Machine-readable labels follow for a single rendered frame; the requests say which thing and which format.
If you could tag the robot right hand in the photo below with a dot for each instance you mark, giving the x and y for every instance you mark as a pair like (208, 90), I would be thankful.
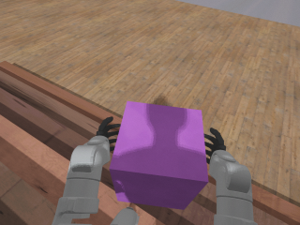
(218, 143)

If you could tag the robot left thigh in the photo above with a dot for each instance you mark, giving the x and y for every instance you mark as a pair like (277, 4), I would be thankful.
(126, 217)

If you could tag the left robot forearm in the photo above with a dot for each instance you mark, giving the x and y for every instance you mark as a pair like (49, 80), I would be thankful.
(80, 197)

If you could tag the carton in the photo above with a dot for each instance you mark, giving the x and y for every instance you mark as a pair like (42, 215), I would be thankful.
(159, 158)

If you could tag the robot left hand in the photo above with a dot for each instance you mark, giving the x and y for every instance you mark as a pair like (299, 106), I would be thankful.
(103, 130)

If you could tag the right robot forearm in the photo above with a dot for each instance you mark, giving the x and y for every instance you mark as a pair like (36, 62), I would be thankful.
(233, 190)

